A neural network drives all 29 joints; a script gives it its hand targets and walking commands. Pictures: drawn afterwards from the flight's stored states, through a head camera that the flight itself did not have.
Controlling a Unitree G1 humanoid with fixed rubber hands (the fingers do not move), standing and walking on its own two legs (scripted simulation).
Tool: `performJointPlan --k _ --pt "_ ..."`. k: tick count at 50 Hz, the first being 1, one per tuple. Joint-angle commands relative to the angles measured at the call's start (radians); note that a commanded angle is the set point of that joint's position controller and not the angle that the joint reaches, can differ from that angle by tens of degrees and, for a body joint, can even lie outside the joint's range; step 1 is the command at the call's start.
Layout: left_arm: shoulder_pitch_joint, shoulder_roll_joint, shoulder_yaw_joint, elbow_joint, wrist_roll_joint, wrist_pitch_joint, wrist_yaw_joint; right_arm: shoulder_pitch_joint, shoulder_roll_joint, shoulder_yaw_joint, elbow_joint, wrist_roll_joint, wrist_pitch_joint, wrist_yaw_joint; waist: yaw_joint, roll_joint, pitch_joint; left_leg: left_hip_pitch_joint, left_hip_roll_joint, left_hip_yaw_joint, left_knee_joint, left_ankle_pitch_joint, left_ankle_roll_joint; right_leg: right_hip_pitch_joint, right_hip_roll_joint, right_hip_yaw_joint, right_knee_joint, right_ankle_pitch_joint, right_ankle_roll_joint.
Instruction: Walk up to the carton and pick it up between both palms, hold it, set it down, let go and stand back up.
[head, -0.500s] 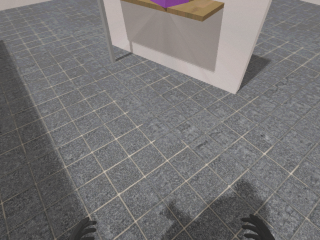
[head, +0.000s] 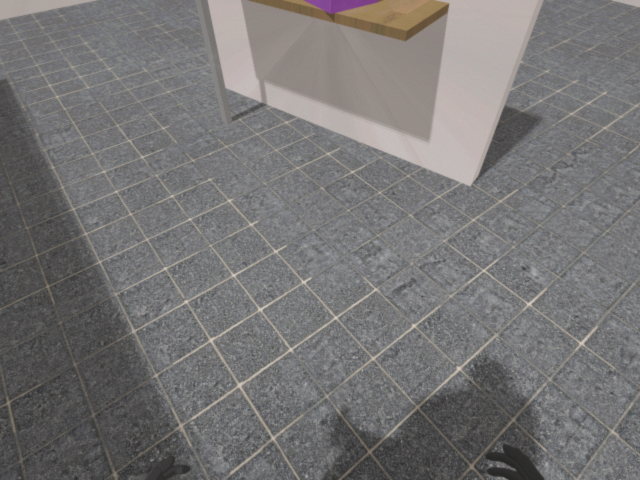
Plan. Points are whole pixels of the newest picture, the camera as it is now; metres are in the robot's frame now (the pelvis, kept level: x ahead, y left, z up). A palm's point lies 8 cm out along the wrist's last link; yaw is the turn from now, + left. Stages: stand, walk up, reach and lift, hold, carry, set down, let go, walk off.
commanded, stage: stand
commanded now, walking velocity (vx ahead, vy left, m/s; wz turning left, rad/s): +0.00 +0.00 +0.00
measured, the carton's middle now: out of the picture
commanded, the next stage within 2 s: walk up in 0.62 s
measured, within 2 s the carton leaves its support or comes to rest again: neither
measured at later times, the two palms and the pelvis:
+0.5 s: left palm out of the picture +0.11 +0.24 -0.10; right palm out of the picture +0.11 -0.24 -0.09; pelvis +0.01 +0.00 +0.00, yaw +0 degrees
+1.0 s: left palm out of the picture +0.11 +0.25 -0.09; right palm out of the picture +0.08 -0.28 -0.10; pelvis +0.02 -0.01 +0.00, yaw -7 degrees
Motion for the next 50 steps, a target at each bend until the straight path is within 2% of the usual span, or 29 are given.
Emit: performJointPlan --k 1,24,40,41,42,43,44,45,46,47,48,49,50 --pt "-0.021 0.127 0.039 -0.098 -0.002 -0.029 0.007 -0.015 -0.124 -0.042 -0.097 0.001 -0.030 -0.006 -0.003 -0.007 -0.029 -0.012 0.081 -0.098 -0.150 0.038 0.022 -0.002 -0.070 0.080 -0.119 0.046 -0.043" --pt "-0.015 0.136 0.032 -0.070 -0.006 -0.025 0.013 -0.001 -0.132 -0.038 -0.072 0.005 -0.025 -0.010 -0.002 -0.003 -0.040 0.022 0.085 -0.091 -0.148 0.127 0.021 0.026 -0.076 0.080 -0.118 0.129 -0.043" --pt "-0.010 0.142 0.029 -0.053 -0.008 -0.023 0.014 0.009 -0.139 -0.032 -0.056 0.007 -0.024 -0.010 -0.003 -0.002 -0.022 0.018 0.087 -0.093 -0.171 0.090 0.021 0.021 -0.075 0.085 -0.138 0.094 -0.043" --pt "0.105 0.204 0.074 -0.037 0.023 -0.030 0.001 0.002 -0.211 -0.087 -0.084 -0.071 -0.031 0.013 -0.002 0.078 -0.100 0.143 0.093 -0.099 -0.078 -0.463 0.070 -0.119 -0.076 0.197 -0.078 -0.444 -0.107" --pt "0.064 0.214 0.076 -0.049 0.030 -0.032 -0.005 0.024 -0.228 -0.100 -0.088 -0.080 -0.033 0.020 -0.048 0.087 -0.010 0.168 0.128 -0.169 -0.113 -0.589 0.102 -0.318 -0.077 0.202 -0.064 -0.518 -0.105" --pt "-0.007 0.189 0.069 -0.079 0.024 -0.031 -0.011 0.090 -0.238 -0.110 -0.064 -0.074 -0.035 0.024 -0.102 0.130 0.035 0.241 0.189 -0.238 -0.234 -0.668 0.144 -0.465 -0.036 0.103 0.014 -0.451 -0.068" --pt "-0.069 0.144 0.060 -0.116 0.020 -0.035 -0.016 0.129 -0.270 -0.113 -0.031 -0.065 -0.043 0.022 -0.140 0.244 0.064 0.239 0.350 -0.405 -0.397 -0.684 0.223 -0.503 0.014 -0.049 0.280 -0.230 -0.028" --pt "-0.101 0.154 0.065 -0.142 0.032 -0.043 -0.018 0.125 -0.280 -0.109 -0.016 -0.062 -0.057 0.017 -0.148 0.184 0.098 0.254 0.455 -0.510 -0.455 -0.614 0.288 -0.579 -0.050 0.008 0.379 -0.218 -0.023" --pt "-0.084 0.166 0.073 -0.140 0.037 -0.047 -0.022 0.107 -0.274 -0.103 -0.005 -0.062 -0.067 0.010 -0.135 0.119 0.102 0.289 0.480 -0.515 -0.455 -0.550 0.307 -0.602 -0.093 0.029 0.398 -0.211 -0.026" --pt "-0.066 0.166 0.076 -0.130 0.032 -0.049 -0.026 0.090 -0.262 -0.097 0.005 -0.062 -0.074 0.006 -0.123 0.071 0.087 0.282 0.457 -0.456 -0.442 -0.488 0.291 -0.568 -0.108 0.044 0.389 -0.204 -0.031" --pt "-0.046 0.157 0.076 -0.123 0.021 -0.053 -0.032 0.066 -0.253 -0.092 0.012 -0.063 -0.077 0.004 -0.106 0.050 0.067 0.236 0.422 -0.369 -0.426 -0.449 0.260 -0.487 -0.117 0.045 0.337 -0.207 -0.036" --pt "-0.012 0.143 0.076 -0.114 0.010 -0.055 -0.039 0.026 -0.251 -0.089 0.014 -0.062 -0.075 0.005 -0.082 0.064 0.045 0.170 0.385 -0.273 -0.418 -0.428 0.230 -0.382 -0.113 0.027 0.290 -0.198 -0.038" --pt "0.031 0.129 0.079 -0.105 -0.001 -0.056 -0.046 -0.029 -0.255 -0.089 0.016 -0.059 -0.072 0.010 -0.050 0.102 0.030 0.084 0.339 -0.176 -0.407 -0.418 0.201 -0.270 -0.099 0.001 0.260 -0.167 -0.041"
